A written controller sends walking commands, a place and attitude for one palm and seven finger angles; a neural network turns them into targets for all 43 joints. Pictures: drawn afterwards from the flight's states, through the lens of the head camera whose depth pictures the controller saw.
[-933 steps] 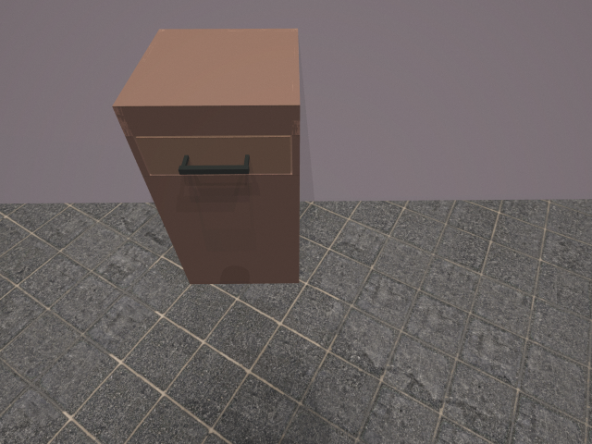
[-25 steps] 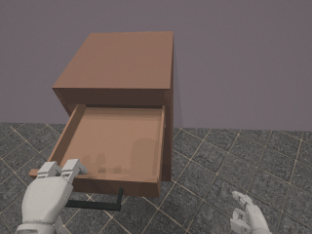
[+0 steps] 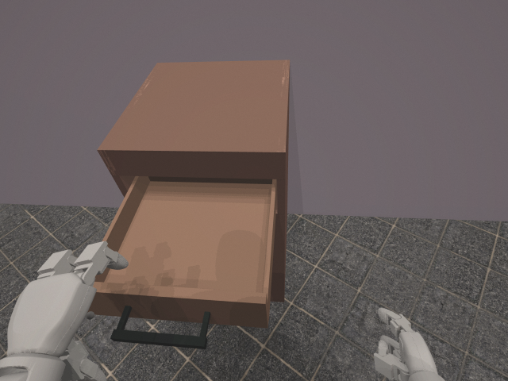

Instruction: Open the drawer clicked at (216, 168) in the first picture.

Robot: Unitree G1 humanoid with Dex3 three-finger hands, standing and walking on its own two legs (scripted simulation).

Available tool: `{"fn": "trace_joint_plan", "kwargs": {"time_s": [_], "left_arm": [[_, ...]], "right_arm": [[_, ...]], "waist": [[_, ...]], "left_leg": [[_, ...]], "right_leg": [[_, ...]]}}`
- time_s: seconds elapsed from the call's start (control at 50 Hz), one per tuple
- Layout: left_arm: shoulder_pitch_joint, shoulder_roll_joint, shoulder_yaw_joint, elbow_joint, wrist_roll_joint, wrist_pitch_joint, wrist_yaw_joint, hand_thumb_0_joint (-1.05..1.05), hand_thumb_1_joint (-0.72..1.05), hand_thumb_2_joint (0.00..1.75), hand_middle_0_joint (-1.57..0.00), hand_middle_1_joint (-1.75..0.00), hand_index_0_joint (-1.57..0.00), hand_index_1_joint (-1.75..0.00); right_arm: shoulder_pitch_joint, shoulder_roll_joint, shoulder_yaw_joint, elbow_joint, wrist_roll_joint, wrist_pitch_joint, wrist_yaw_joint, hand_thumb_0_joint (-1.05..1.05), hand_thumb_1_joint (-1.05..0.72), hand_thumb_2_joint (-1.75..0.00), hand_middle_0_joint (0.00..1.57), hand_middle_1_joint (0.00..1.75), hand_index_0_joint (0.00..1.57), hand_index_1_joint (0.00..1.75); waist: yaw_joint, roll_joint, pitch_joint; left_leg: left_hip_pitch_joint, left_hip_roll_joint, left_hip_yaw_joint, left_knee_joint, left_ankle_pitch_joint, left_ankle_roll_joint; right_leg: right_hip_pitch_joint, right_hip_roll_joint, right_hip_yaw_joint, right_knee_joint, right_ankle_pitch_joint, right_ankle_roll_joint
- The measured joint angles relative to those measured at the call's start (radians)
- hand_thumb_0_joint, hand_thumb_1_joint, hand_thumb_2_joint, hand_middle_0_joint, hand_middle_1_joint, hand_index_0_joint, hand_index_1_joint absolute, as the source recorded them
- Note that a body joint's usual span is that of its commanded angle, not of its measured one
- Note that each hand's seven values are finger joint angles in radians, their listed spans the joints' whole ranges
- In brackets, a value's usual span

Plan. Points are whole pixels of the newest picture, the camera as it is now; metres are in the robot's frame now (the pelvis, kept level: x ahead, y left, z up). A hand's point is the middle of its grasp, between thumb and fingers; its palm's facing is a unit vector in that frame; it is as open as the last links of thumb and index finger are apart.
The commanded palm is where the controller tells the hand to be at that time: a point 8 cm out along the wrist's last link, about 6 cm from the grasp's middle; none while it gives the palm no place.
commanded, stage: draw the hand back to the body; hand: left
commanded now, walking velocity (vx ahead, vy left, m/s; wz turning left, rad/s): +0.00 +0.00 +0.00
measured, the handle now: (162, 327) +0.22 +0.23 -0.11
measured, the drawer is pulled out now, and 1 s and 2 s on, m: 0.30 0.30 0.30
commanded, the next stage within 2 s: step back with the hand held close in 0.96 s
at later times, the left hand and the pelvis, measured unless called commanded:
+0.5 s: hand (74, 289) +0.17 +0.23 +0.16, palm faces +0.40 -0.82 -0.40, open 10.9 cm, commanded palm +0.13 +0.27 +0.18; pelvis +0.00 -0.01 +0.02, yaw +2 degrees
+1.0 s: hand (71, 293) +0.16 +0.22 +0.17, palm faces +0.42 -0.81 -0.40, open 7.5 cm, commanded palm +0.11 +0.26 +0.19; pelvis -0.01 -0.02 +0.02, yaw +2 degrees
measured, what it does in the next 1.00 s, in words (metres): stands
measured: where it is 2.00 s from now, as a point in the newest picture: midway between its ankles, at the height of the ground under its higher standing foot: outside the picture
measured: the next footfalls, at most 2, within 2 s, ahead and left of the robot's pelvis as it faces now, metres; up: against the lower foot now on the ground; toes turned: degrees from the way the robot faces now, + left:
none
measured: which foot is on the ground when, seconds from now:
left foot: down 0.00-1.00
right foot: down 0.00-1.00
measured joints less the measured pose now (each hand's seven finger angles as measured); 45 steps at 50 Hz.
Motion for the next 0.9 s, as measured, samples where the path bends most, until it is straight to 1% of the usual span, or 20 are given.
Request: {"fn": "trace_joint_plan", "kwargs": {"time_s": [0.02,0.04,0.06,0.08,0.1,0.12,0.14,0.18,0.22,0.28,0.36,0.42,0.54,0.66,0.76,0.9], "left_arm": [[-0.001,-0.037,0.013,0.000,-0.179,-0.003,-0.010,-0.01,-0.49,0.30,-0.32,-1.19,-0.32,-1.19],[-0.004,-0.078,0.023,0.006,-0.312,-0.005,-0.018,-0.01,-0.48,0.31,-0.32,-1.19,-0.32,-1.19],[-0.006,-0.115,0.033,0.015,-0.419,-0.006,-0.025,-0.01,-0.47,0.31,-0.32,-1.18,-0.32,-1.18],[-0.008,-0.145,0.040,0.022,-0.502,-0.005,-0.031,-0.01,-0.46,0.32,-0.32,-1.18,-0.32,-1.18],[-0.012,-0.167,0.044,0.026,-0.564,-0.003,-0.036,-0.01,-0.45,0.32,-0.31,-1.17,-0.31,-1.17],[-0.017,-0.182,0.046,0.026,-0.611,-0.001,-0.038,-0.01,-0.43,0.33,-0.31,-1.16,-0.31,-1.16],[-0.022,-0.191,0.046,0.021,-0.645,-0.001,-0.040,-0.01,-0.41,0.34,-0.31,-1.14,-0.31,-1.14],[-0.031,-0.198,0.046,0.003,-0.688,-0.002,-0.043,-0.01,-0.36,0.36,-0.31,-1.11,-0.30,-1.11],[-0.037,-0.196,0.050,-0.023,-0.713,-0.009,-0.046,-0.01,-0.31,0.38,-0.30,-1.08,-0.30,-1.08],[-0.042,-0.182,0.071,-0.053,-0.734,-0.025,-0.056,-0.01,-0.22,0.42,-0.30,-1.02,-0.29,-1.02],[-0.047,-0.161,0.119,-0.059,-0.755,-0.043,-0.070,-0.01,-0.09,0.48,-0.28,-0.94,-0.28,-0.94],[-0.043,-0.157,0.146,-0.049,-0.765,-0.047,-0.077,-0.01,0.01,0.52,-0.28,-0.87,-0.27,-0.87],[-0.024,-0.166,0.153,-0.060,-0.771,-0.044,-0.081,-0.01,0.21,0.61,-0.26,-0.74,-0.26,-0.74],[-0.041,-0.154,0.174,-0.071,-0.774,-0.052,-0.078,0.00,0.42,0.70,-0.25,-0.60,-0.24,-0.60],[-0.069,-0.157,0.198,-0.054,-0.779,-0.064,-0.077,0.00,0.59,0.77,-0.23,-0.49,-0.23,-0.49],[-0.060,-0.170,0.178,-0.037,-0.780,-0.064,-0.089,0.00,0.79,0.86,-0.22,-0.36,-0.21,-0.36]], "right_arm": [[0.000,0.006,0.000,0.000,0.011,-0.024,-0.012,0.01,-0.91,-0.89,0.20,0.30,0.20,0.30],[0.005,0.013,0.001,0.000,0.019,-0.052,-0.025,0.01,-0.91,-0.89,0.20,0.30,0.20,0.30],[0.012,0.021,0.005,0.002,0.022,-0.076,-0.040,0.01,-0.91,-0.89,0.20,0.30,0.20,0.30],[0.022,0.030,0.011,0.007,0.023,-0.096,-0.055,0.01,-0.91,-0.89,0.20,0.30,0.20,0.30],[0.033,0.039,0.018,0.013,0.022,-0.114,-0.069,0.01,-0.91,-0.89,0.20,0.30,0.20,0.30],[0.045,0.046,0.025,0.022,0.020,-0.131,-0.079,0.01,-0.91,-0.89,0.20,0.30,0.20,0.30],[0.056,0.053,0.032,0.031,0.018,-0.148,-0.086,0.01,-0.91,-0.89,0.20,0.30,0.20,0.30],[0.071,0.059,0.044,0.051,0.013,-0.178,-0.093,0.01,-0.91,-0.89,0.20,0.30,0.20,0.30],[0.076,0.060,0.051,0.068,0.009,-0.203,-0.091,0.01,-0.91,-0.89,0.20,0.30,0.20,0.30],[0.065,0.059,0.051,0.089,0.005,-0.223,-0.083,0.01,-0.91,-0.89,0.20,0.30,0.20,0.30],[0.038,0.058,0.042,0.106,0.004,-0.221,-0.074,0.01,-0.91,-0.89,0.20,0.30,0.20,0.30],[0.022,0.054,0.034,0.112,0.006,-0.213,-0.070,0.01,-0.91,-0.89,0.20,0.30,0.20,0.30],[0.013,0.039,0.020,0.122,0.006,-0.213,-0.072,0.01,-0.91,-0.89,0.20,0.30,0.20,0.30],[0.010,0.035,0.015,0.133,0.007,-0.216,-0.081,0.01,-0.91,-0.89,0.20,0.30,0.20,0.30],[0.000,0.038,0.016,0.133,0.008,-0.215,-0.080,0.01,-0.91,-0.89,0.20,0.30,0.20,0.30],[0.001,0.042,0.015,0.133,0.006,-0.214,-0.077,0.01,-0.91,-0.89,0.20,0.30,0.20,0.30]], "waist": [[-0.012,0.003,0.019],[-0.021,0.005,0.033],[-0.029,0.003,0.040],[-0.035,-0.003,0.043],[-0.038,-0.011,0.043],[-0.040,-0.020,0.041],[-0.041,-0.030,0.039],[-0.041,-0.043,0.036],[-0.042,-0.048,0.036],[-0.046,-0.044,0.043],[-0.047,-0.036,0.055],[-0.045,-0.032,0.063],[-0.034,-0.028,0.066],[-0.027,-0.026,0.065],[-0.030,-0.022,0.072],[-0.034,-0.022,0.079]], "left_leg": [[0.025,-0.003,-0.004,-0.009,0.002,0.002],[0.048,-0.006,-0.006,-0.019,0.005,0.003],[0.069,-0.009,-0.008,-0.031,0.007,0.003],[0.089,-0.011,-0.010,-0.045,0.011,0.003],[0.108,-0.013,-0.014,-0.060,0.016,0.003],[0.125,-0.015,-0.018,-0.075,0.021,0.002],[0.140,-0.016,-0.022,-0.089,0.026,0.001],[0.167,-0.015,-0.030,-0.112,0.034,-0.002],[0.187,-0.014,-0.034,-0.131,0.042,-0.005],[0.207,-0.012,-0.035,-0.158,0.056,-0.007],[0.216,-0.009,-0.032,-0.188,0.077,-0.009],[0.215,-0.006,-0.030,-0.205,0.091,-0.010],[0.220,-0.002,-0.033,-0.227,0.109,-0.014],[0.236,0.002,-0.039,-0.238,0.117,-0.019],[0.243,0.007,-0.038,-0.246,0.125,-0.023],[0.243,0.012,-0.034,-0.257,0.134,-0.026]], "right_leg": [[0.026,-0.003,-0.003,-0.009,0.000,0.002],[0.050,-0.006,-0.005,-0.017,0.001,0.003],[0.071,-0.009,-0.007,-0.027,0.001,0.004],[0.090,-0.011,-0.009,-0.037,0.001,0.005],[0.109,-0.014,-0.012,-0.048,0.002,0.005],[0.127,-0.016,-0.016,-0.060,0.004,0.005],[0.143,-0.017,-0.021,-0.072,0.006,0.004],[0.174,-0.016,-0.028,-0.098,0.012,0.002],[0.197,-0.015,-0.032,-0.121,0.021,0.000],[0.218,-0.013,-0.034,-0.151,0.037,-0.002],[0.224,-0.010,-0.031,-0.179,0.058,-0.003],[0.223,-0.007,-0.029,-0.197,0.074,-0.005],[0.230,-0.004,-0.032,-0.219,0.091,-0.009],[0.248,0.000,-0.038,-0.233,0.099,-0.014],[0.255,0.005,-0.037,-0.242,0.108,-0.018],[0.253,0.010,-0.034,-0.253,0.119,-0.022]]}}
